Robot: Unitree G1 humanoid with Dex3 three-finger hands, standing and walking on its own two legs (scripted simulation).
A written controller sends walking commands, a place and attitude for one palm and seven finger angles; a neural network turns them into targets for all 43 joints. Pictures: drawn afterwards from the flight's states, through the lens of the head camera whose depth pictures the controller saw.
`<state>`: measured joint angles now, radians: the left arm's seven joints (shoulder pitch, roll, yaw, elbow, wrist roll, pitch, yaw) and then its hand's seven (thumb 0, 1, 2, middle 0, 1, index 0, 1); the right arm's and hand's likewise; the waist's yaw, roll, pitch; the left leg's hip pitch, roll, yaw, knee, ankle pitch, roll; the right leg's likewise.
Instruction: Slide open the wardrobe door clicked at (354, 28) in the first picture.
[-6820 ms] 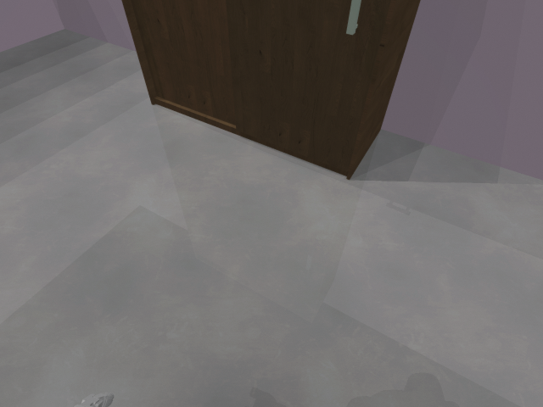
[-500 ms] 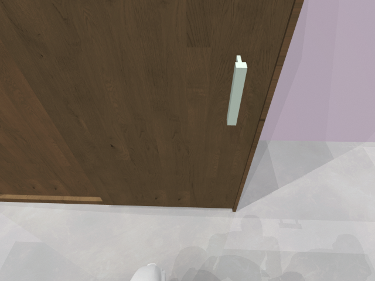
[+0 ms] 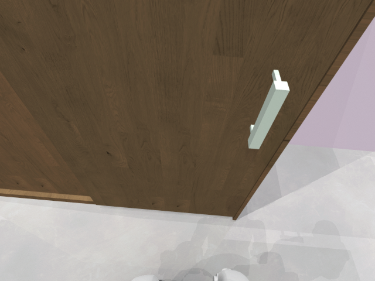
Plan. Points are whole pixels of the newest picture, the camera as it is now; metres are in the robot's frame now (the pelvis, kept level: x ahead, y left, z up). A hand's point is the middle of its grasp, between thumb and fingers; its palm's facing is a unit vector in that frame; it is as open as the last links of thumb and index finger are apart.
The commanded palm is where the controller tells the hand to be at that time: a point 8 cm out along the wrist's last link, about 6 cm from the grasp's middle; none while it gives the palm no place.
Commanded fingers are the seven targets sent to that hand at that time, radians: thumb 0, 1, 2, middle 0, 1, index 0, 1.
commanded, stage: come to a stop and stand still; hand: right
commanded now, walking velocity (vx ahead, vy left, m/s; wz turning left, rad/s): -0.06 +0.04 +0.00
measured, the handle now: (263, 112) +0.47 -0.14 +0.09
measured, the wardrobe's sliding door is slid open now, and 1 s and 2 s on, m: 0.00 0.00 0.00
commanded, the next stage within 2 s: look again from close up in 1.80 s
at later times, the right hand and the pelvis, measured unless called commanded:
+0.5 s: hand out of the picture -0.01 -0.21 -0.17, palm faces +0.01 +0.98 -0.21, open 7.4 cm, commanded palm none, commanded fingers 0.00 -0.90 -0.90 0.20 0.30 0.20 0.30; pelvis -0.02 -0.02 +0.01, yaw +2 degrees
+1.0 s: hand out of the picture -0.03 -0.12 -0.17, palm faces +0.03 +0.98 -0.19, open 7.3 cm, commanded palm none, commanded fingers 0.00 -0.90 -0.90 0.20 0.30 0.20 0.30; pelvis -0.03 +0.04 +0.01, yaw +1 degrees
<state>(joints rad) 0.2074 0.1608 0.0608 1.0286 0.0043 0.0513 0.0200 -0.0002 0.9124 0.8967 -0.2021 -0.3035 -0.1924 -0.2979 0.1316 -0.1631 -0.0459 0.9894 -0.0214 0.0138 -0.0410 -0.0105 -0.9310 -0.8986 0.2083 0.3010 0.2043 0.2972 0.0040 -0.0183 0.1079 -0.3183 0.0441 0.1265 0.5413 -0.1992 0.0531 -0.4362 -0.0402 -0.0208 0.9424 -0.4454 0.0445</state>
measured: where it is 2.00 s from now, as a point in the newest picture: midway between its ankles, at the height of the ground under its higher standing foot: outside the picture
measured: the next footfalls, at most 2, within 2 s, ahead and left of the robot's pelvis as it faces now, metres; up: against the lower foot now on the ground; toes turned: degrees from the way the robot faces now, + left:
right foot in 0.14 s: +0.03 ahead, -0.12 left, +0.00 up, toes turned -1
left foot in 0.56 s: -0.02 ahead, +0.09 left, +0.00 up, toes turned +6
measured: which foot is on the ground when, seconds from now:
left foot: down 0.00-0.14, up 0.16-0.54, down 0.56-1.00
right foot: up 0.00-0.12, down 0.14-1.00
